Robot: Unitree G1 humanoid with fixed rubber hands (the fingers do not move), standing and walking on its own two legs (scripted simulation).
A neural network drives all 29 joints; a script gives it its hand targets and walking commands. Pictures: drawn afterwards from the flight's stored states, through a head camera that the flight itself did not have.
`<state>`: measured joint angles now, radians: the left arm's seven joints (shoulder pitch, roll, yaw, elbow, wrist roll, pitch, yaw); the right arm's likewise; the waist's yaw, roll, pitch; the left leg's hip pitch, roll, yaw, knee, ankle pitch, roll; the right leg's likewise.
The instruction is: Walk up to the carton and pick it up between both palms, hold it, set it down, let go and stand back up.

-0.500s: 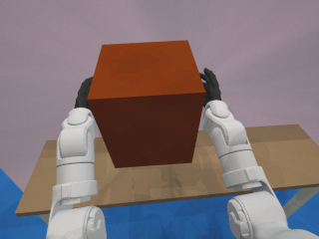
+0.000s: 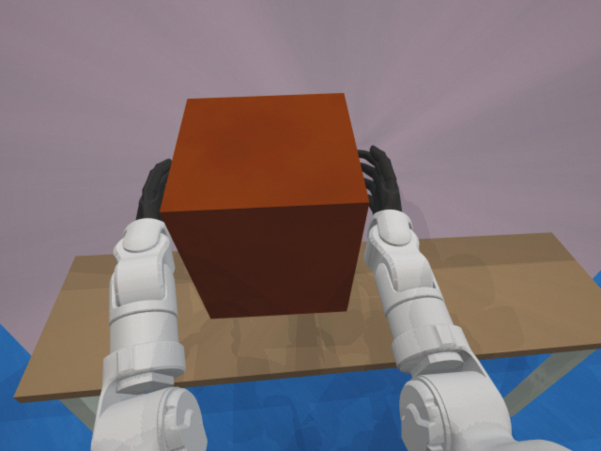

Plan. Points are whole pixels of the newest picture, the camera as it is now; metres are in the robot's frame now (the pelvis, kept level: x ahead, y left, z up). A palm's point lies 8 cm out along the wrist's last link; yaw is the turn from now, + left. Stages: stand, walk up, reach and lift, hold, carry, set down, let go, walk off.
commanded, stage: set down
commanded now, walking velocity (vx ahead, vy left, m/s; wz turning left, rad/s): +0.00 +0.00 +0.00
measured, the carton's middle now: (273, 213) +0.40 +0.03 +0.13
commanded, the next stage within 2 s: none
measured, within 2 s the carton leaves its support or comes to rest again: neither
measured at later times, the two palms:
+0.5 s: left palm (172, 230) +0.39 +0.17 +0.12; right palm (382, 221) +0.39 -0.13 +0.13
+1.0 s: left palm (178, 254) +0.38 +0.17 +0.07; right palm (377, 236) +0.39 -0.13 +0.09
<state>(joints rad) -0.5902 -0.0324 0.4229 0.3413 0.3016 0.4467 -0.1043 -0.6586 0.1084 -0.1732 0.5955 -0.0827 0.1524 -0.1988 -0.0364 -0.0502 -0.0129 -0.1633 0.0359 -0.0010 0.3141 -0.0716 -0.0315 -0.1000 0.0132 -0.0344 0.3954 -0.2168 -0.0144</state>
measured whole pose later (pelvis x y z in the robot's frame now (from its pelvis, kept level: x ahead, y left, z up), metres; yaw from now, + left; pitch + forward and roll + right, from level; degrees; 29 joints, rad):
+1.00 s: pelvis +0.01 +0.00 +0.00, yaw +0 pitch -3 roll +1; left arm -0.55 -0.06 0.39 0.63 0.30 0.05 -0.02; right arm -0.60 0.09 -0.27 0.80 -0.20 -0.20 -0.16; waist 0.02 -0.06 0.08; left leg -0.16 0.04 0.01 0.30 -0.08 -0.04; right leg -0.10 0.01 -0.03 0.38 -0.23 -0.02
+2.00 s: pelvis +0.05 +0.00 +0.00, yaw -1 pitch +6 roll +1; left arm -0.53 -0.05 0.46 0.89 0.30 -0.27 0.01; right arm -0.59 0.10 -0.36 0.98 -0.29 -0.44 -0.14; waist 0.02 -0.06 0.07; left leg -0.29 0.04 0.02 0.32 -0.13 -0.04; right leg -0.21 0.01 -0.02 0.36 -0.25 -0.02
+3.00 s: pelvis +0.07 +0.01 -0.01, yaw -1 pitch +20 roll -1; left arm -0.53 -0.05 0.41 1.03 0.29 -0.53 0.09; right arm -0.59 0.06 -0.42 1.13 -0.33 -0.66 -0.13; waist 0.02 -0.06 -0.08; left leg -0.60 0.04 0.02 0.41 -0.15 -0.03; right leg -0.48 0.02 -0.02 0.36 -0.23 -0.01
